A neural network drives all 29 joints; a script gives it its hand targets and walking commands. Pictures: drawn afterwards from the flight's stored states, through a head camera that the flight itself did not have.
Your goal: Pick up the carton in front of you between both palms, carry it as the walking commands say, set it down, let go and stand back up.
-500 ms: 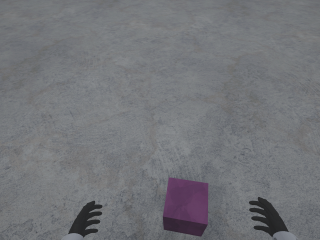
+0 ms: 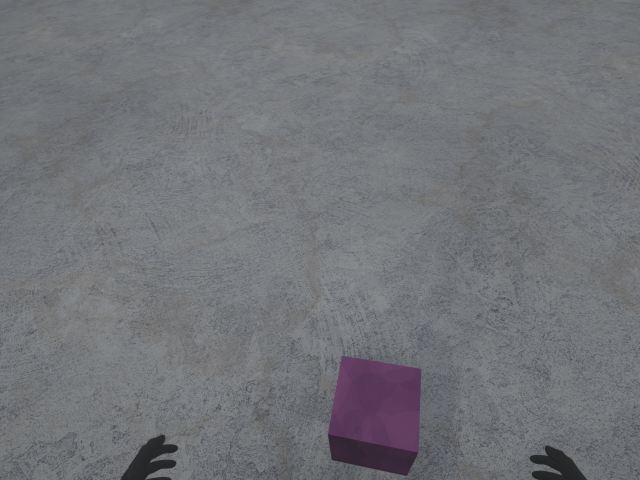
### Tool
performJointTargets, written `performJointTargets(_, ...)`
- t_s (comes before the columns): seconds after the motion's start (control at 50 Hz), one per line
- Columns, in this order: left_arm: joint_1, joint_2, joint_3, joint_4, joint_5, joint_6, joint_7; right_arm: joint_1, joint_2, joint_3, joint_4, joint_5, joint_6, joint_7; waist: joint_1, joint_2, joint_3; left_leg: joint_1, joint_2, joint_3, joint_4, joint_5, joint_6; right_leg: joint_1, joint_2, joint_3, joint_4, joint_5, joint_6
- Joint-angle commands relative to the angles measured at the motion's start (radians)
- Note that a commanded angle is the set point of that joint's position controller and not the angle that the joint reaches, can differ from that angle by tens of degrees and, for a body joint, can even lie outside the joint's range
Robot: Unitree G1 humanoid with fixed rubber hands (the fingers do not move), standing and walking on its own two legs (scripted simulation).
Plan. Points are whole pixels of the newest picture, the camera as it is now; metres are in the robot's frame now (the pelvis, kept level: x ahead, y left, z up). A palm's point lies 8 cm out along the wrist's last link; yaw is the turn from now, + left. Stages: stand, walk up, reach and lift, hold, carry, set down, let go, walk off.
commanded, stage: stand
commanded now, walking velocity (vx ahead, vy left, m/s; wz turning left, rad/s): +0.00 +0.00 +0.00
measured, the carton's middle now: (374, 416) +0.40 -0.07 -0.65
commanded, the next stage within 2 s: none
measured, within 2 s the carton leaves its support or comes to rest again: neither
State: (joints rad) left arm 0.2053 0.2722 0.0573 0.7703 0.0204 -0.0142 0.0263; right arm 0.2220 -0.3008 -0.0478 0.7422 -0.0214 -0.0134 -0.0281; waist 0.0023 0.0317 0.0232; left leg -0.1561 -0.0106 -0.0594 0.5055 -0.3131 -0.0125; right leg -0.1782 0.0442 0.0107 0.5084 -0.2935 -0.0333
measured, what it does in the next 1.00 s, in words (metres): stands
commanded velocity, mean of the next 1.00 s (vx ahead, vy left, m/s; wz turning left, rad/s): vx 0.00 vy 0.00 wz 0.00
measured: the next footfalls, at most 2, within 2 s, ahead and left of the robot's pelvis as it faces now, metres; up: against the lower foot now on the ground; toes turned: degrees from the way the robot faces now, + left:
none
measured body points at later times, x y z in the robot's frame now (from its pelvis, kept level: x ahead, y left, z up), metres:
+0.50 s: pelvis -0.02 +0.00 +0.01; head -0.02 -0.01 +0.45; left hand +0.09 +0.29 -0.10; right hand +0.08 -0.29 -0.11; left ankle -0.02 +0.13 -0.74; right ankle -0.01 -0.10 -0.74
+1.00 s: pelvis -0.03 +0.00 +0.01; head -0.03 -0.01 +0.46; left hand +0.08 +0.30 -0.10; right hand +0.06 -0.30 -0.12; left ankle -0.02 +0.13 -0.74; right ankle -0.01 -0.10 -0.74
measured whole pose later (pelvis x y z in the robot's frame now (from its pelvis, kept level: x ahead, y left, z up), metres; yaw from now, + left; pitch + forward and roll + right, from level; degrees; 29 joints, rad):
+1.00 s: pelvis -0.03 +0.00 +0.01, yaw -1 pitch -3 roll +0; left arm 0.16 0.33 0.03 0.96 0.00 -0.02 0.02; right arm 0.20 -0.35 -0.02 0.95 0.00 -0.03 -0.03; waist 0.00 0.02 0.04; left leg -0.12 -0.01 -0.04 0.39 -0.22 -0.01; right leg -0.15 0.04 0.03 0.40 -0.19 -0.03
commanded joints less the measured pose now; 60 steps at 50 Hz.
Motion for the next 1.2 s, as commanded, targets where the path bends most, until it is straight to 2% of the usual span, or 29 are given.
performJointTargets(0.0,-0.022,0.152,0.036,-0.048,-0.001,-0.014,0.004,-0.016,-0.127,-0.028,-0.048,0.002,-0.015,-0.007,0.001,-0.031,-0.030,-0.004,0.067,-0.052,-0.057,0.240,0.009,0.007,-0.110,0.102,-0.090,0.271,0.016)
performJointTargets(0.6,-0.060,0.190,0.016,0.099,-0.013,-0.018,-0.001,-0.025,-0.175,-0.006,0.110,0.014,-0.023,-0.010,-0.002,-0.033,0.012,0.007,0.095,-0.068,-0.155,0.156,0.013,0.010,-0.127,0.134,-0.175,0.144,0.014)
performJointTargets(1.18,-0.077,0.220,-0.001,0.164,-0.021,-0.020,-0.001,-0.047,-0.204,0.005,0.183,0.019,-0.025,-0.006,-0.002,-0.034,0.004,0.025,0.114,-0.067,-0.195,0.155,0.018,0.012,-0.139,0.149,-0.203,0.159,0.013)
